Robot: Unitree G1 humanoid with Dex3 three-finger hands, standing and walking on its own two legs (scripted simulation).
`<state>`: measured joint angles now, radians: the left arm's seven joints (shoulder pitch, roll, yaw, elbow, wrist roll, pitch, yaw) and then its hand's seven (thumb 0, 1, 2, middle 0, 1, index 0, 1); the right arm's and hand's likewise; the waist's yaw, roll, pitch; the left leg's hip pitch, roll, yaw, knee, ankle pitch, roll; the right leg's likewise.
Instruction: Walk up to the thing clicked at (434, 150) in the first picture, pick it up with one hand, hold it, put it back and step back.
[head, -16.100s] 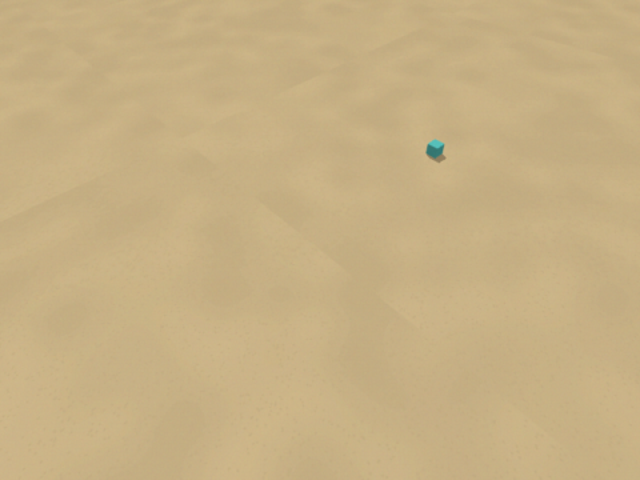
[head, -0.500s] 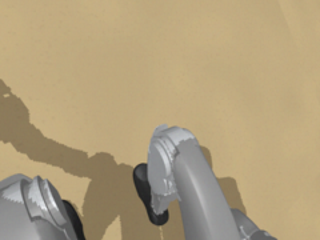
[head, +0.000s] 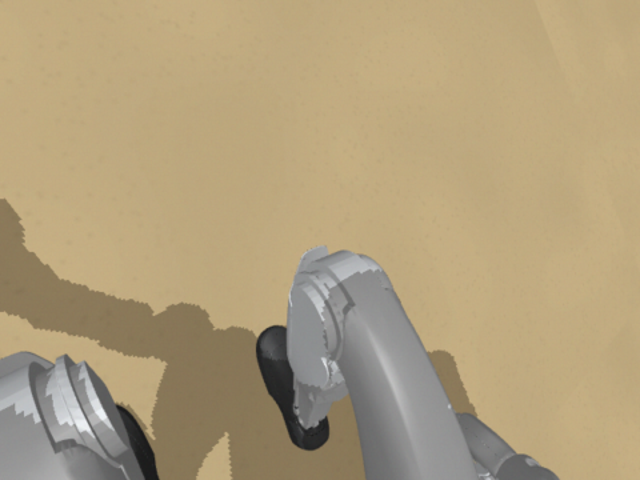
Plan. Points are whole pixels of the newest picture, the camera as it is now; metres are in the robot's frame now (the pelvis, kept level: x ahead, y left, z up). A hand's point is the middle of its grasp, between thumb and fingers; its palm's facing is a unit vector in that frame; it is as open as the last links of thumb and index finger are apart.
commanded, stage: rest palm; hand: left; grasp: from above
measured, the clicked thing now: out of the picture +0.47 +0.36 -0.27
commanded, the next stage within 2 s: close in 0.26 s
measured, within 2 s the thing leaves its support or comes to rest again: leaves its support in 1.92 s
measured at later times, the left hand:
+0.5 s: hand out of the picture +0.45 +0.34 -0.24, palm faces -0.46 -0.14 -0.88, open 13.0 cm
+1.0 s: hand out of the picture +0.45 +0.35 -0.23, palm faces -0.45 -0.13 -0.89, open 11.3 cm
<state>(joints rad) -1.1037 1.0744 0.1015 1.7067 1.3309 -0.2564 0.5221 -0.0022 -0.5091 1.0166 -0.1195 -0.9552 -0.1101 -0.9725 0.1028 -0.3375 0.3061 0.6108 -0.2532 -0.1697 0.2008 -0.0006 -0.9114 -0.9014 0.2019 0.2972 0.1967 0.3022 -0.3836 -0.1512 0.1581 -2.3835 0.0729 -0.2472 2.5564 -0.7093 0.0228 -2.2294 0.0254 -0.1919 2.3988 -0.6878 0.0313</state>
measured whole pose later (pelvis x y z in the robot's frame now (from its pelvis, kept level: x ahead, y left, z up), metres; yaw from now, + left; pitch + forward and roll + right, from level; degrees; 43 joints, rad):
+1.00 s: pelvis +0.00 +0.00 +0.00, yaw -1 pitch +28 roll -14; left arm -1.10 1.07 0.08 1.67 1.31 -0.26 0.51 0.00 -0.08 0.71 -0.38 -0.78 -0.42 -0.75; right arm 0.10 -0.34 0.32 0.61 -0.25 -0.17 0.21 0.00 -0.90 -0.90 0.20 0.30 0.20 0.30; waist -0.37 -0.15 0.16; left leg -2.38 0.07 -0.26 2.55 -0.70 0.02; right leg -2.23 0.03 -0.20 2.39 -0.67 0.03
